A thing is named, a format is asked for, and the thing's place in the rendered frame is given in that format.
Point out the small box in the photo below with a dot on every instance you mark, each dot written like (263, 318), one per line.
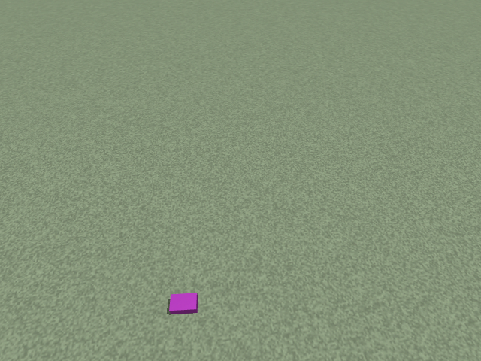
(184, 303)

